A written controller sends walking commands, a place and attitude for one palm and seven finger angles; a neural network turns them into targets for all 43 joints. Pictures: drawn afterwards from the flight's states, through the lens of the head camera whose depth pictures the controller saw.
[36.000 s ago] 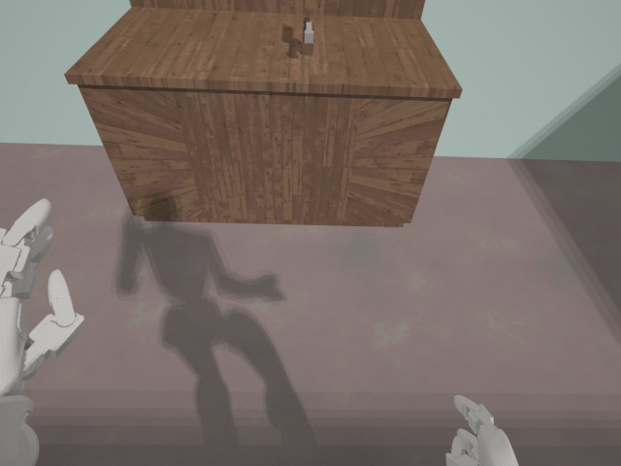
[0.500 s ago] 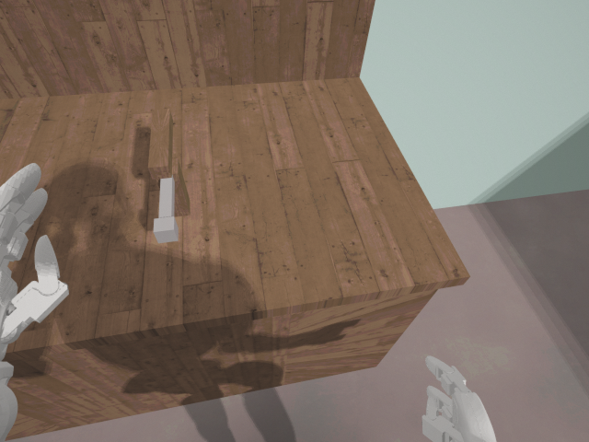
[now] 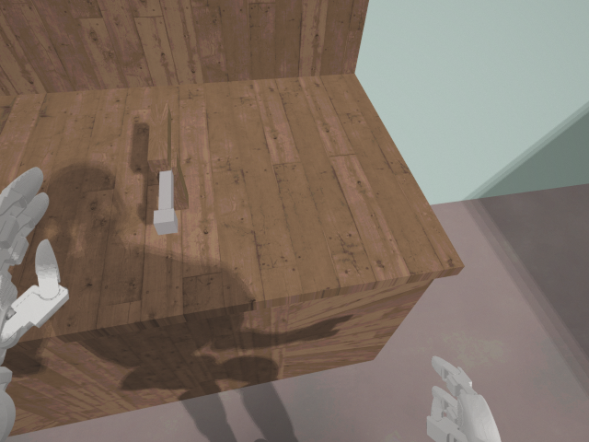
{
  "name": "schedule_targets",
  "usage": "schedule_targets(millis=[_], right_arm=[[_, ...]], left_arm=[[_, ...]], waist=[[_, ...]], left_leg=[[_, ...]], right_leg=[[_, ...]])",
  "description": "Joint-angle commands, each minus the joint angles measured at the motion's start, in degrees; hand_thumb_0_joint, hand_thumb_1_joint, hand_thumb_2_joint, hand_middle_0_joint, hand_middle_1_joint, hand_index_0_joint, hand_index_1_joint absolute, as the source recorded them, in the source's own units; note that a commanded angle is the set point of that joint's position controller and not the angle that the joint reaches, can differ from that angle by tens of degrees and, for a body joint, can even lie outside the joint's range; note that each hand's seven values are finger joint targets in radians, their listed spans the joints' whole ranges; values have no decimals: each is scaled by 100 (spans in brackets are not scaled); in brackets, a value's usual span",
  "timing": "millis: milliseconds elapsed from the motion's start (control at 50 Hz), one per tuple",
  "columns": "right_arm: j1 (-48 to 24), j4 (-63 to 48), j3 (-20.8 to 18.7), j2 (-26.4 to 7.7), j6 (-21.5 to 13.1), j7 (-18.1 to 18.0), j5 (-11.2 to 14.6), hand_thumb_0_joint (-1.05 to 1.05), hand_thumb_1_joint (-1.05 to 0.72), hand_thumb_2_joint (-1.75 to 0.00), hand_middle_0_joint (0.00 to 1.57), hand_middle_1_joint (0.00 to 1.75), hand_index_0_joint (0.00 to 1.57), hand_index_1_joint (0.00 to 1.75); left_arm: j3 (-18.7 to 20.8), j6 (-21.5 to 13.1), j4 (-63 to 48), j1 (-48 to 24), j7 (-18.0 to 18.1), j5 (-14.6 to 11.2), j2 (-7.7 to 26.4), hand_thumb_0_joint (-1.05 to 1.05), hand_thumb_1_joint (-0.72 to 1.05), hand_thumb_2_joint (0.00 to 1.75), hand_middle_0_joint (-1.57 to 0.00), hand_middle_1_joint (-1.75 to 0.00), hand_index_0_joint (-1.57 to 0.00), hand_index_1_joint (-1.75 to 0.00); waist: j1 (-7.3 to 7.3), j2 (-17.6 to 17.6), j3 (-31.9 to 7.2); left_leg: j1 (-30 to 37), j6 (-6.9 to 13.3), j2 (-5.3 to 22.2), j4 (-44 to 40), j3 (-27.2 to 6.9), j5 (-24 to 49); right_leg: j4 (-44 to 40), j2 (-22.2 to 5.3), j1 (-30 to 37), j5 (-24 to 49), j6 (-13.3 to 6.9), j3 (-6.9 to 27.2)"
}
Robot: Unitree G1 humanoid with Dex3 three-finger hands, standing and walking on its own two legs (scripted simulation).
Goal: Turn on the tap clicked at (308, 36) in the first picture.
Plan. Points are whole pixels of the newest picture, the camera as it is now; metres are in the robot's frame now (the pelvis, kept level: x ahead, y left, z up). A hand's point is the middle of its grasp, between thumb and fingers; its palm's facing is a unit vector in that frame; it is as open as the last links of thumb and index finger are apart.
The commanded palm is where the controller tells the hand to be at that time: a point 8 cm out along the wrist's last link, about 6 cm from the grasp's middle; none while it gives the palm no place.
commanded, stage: look again from close up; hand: left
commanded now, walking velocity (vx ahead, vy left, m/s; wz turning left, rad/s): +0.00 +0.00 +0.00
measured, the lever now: (166, 221) +0.39 +0.23 +0.05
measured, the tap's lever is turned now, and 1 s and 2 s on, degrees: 0 0 0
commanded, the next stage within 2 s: shuffle to correct the standing spot in 0.20 s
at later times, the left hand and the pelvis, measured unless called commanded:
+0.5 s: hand (63, 288) +0.22 +0.25 +0.16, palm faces +0.34 -0.88 -0.33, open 7.4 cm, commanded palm +0.17 +0.27 +0.18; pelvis +0.00 -0.01 +0.00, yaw -2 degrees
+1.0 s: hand (153, 261) +0.25 +0.17 +0.17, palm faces +0.25 -0.89 -0.37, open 7.4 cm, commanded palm +0.20 +0.21 +0.18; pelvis +0.02 -0.05 +0.00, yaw -4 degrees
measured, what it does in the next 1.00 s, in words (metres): shifts its weight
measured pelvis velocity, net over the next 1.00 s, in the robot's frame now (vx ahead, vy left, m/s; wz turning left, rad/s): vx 0.02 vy -0.05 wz -0.07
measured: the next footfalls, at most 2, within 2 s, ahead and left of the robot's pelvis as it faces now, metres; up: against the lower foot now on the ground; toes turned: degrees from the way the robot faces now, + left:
none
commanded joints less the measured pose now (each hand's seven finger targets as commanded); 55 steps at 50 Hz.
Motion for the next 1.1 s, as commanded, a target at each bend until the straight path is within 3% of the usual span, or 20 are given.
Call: schedule_targets(millis=[0,140,180,220,280,300,380,400,480,520,640,680,700,780,820,900,960,980,1060,1080], right_arm=[[-439,-881,-336,-737,-308,-98,47,0,-90,-90,20,30,20,30],[-463,-927,-348,-755,-280,-115,74,0,-90,-90,20,30,20,30],[-534,-914,-357,-781,-266,-112,98,0,-90,-90,20,30,20,30],[-513,-946,-338,-741,-238,-123,81,0,-90,-90,20,30,20,30],[-570,-927,-356,-755,-208,-128,102,0,-90,-90,20,30,20,30],[-480,-922,-348,-723,-197,-132,74,0,-90,-90,20,30,20,30],[-539,-974,-382,-683,-189,-139,88,0,-90,-90,20,30,20,30],[-493,-981,-362,-637,-173,-138,45,0,-90,-90,20,30,20,30],[-576,-1070,-369,-587,-130,-103,61,0,-90,-90,20,30,20,30],[-568,-1102,-370,-537,-77,-78,36,0,-90,-90,20,30,20,30],[-529,-1046,-362,-460,9,-36,45,0,-90,-90,20,30,20,30],[-516,-1034,-365,-482,28,-51,66,0,-90,-90,20,30,20,30],[-510,-1000,-348,-440,43,-67,47,0,-90,-90,20,30,20,30],[-568,-1031,-361,-475,57,-133,94,0,-90,-90,20,30,20,30],[-528,-1012,-371,-494,75,-171,81,0,-90,-90,20,30,20,30],[-514,-1026,-372,-530,103,-230,93,0,-90,-90,20,30,20,30],[-459,-1056,-391,-555,130,-245,116,0,-90,-90,20,30,20,30],[-560,-1088,-380,-546,121,-250,138,0,-90,-90,20,30,20,30],[-492,-1083,-362,-557,180,-259,116,0,-90,-90,20,30,20,30],[-598,-1097,-352,-557,191,-261,142,0,-90,-90,20,30,20,30]], left_arm=[[703,-346,-1198,-303,112,-54,1003,0,90,90,-20,-30,-20,-30],[607,-305,-1250,-356,97,-76,931,0,90,90,-20,-30,-20,-30],[745,-269,-1219,-305,116,-59,1073,0,90,90,-20,-30,-20,-30],[600,-262,-1186,-358,104,-82,921,0,90,90,-20,-30,-20,-30],[749,-215,-1155,-340,129,-70,1075,0,90,90,-20,-30,-20,-30],[568,-241,-1189,-388,98,-86,865,0,90,90,-20,-30,-20,-30],[711,-245,-1282,-615,87,-86,1018,0,90,90,-20,-30,-20,-30],[588,-248,-1274,-681,82,-78,880,0,90,90,-20,-30,-20,-30],[642,-176,-1277,-876,104,-35,964,0,90,90,-20,-30,-20,-30],[533,-144,-1293,-923,106,-14,841,0,90,90,-20,-30,-20,-30],[654,-22,-1417,-632,141,-91,885,0,90,90,-20,-30,-20,-30],[874,33,-1479,-402,165,-138,1087,0,90,90,-20,-30,-20,-30],[782,35,-1540,-352,160,-163,960,0,90,90,-20,-30,-20,-30],[955,104,-1609,-70,181,-215,1090,0,90,90,-20,-30,-20,-30],[859,111,-1561,-34,166,-214,977,0,90,90,-20,-30,-20,-30],[775,177,-1572,-62,160,-203,917,0,90,90,-20,-30,-20,-30],[704,277,-1422,-78,153,-198,862,0,90,90,-20,-30,-20,-30],[784,319,-1490,-121,172,-199,974,0,90,90,-20,-30,-20,-30],[652,395,-1449,-140,169,-180,842,0,90,90,-20,-30,-20,-30],[740,428,-1563,-187,189,-172,970,0,90,90,-20,-30,-20,-30]], waist=[[27,384,-1028],[22,440,-1034],[24,481,-1065],[27,412,-967],[24,353,-1025],[17,365,-1018],[35,538,-1038],[47,581,-1045],[73,654,-976],[87,722,-959],[27,435,-1015],[6,335,-1106],[-8,340,-1171],[-27,453,-1168],[-30,493,-1145],[-37,360,-1138],[-38,112,-1063],[-37,135,-1047],[-46,116,-1074],[-45,216,-1097]], left_leg=[[410,-282,797,-617,-837,-603],[510,-320,786,-593,-838,-318],[589,-324,775,-594,-862,-247],[470,-331,786,-636,-860,-340],[574,-311,755,-579,-842,-314],[576,-358,821,-620,-845,-330],[707,-400,1057,-774,-923,-566],[599,-411,1161,-888,-974,-765],[399,-334,1374,-1030,-1042,-1356],[238,-270,1463,-999,-988,-1612],[325,-203,1087,-242,-535,-1450],[448,-227,1019,-56,-461,-1126],[474,-216,1007,4,-391,-1035],[607,-201,1049,-27,-399,-618],[622,-169,1109,-85,-423,-542],[730,-148,1131,-84,-391,-340],[717,-137,1065,83,-244,-471],[796,-142,1039,115,-198,-380],[818,-132,1018,243,-95,-320],[894,-133,1028,216,-97,-167]], right_leg=[[-452,-570,284,-430,-74,558],[-441,-597,316,-245,-79,552],[-457,-590,304,-248,-88,567],[-483,-593,316,-273,-73,545],[-556,-606,314,-249,-87,602],[-497,-559,271,-273,-79,540],[-248,-395,7,-374,-42,660],[-100,-354,19,-407,-23,618],[207,-276,-74,-503,-15,758],[320,-266,-50,-506,-40,777],[-301,-469,-221,-513,-258,1148],[-374,-560,-216,-426,-322,1173],[-353,-566,-177,-337,-329,1133],[-254,-554,-143,-13,-283,1016],[-205,-499,-117,86,-245,975],[-226,-488,-65,200,-214,924],[-452,-572,-61,158,-218,1083],[-464,-607,-91,229,-232,1098],[-542,-635,14,415,-237,1130],[-495,-640,53,574,-247,1107]])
